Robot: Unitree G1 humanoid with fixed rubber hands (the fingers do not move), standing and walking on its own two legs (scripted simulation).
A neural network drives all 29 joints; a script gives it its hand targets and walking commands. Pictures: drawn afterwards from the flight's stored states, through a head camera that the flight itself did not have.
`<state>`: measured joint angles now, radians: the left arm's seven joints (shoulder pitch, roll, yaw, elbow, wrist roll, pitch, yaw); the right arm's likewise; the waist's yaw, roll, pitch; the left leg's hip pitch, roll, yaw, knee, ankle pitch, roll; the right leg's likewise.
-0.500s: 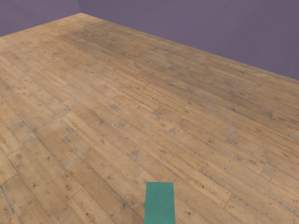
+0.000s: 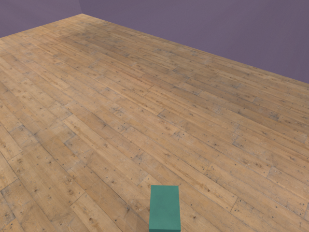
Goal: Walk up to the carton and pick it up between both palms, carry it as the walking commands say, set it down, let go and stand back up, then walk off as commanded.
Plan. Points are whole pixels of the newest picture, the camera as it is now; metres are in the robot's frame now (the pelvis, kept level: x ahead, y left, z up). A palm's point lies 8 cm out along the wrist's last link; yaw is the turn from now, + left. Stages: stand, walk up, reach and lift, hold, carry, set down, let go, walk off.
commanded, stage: stand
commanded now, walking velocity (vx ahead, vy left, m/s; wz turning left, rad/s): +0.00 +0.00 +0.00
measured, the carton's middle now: (164, 214) +0.40 -0.02 -0.64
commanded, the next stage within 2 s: walk off in 0.18 s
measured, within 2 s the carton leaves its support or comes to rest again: rests again in 1.28 s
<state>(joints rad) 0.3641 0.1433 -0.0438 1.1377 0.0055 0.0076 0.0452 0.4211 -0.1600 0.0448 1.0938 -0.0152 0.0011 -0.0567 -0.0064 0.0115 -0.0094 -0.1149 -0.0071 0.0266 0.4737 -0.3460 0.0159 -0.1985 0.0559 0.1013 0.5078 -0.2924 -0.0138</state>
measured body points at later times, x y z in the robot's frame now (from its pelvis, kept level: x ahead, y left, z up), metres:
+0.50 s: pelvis +0.00 +0.01 -0.01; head -0.01 +0.00 +0.44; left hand -0.05 +0.23 -0.16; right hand -0.09 -0.21 -0.17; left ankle -0.06 +0.11 -0.73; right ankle -0.01 -0.12 -0.73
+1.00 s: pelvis +0.16 +0.12 +0.00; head +0.18 +0.12 +0.45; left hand +0.33 +0.35 -0.12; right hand +0.01 -0.07 -0.14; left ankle +0.03 +0.16 -0.74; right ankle +0.22 -0.01 -0.66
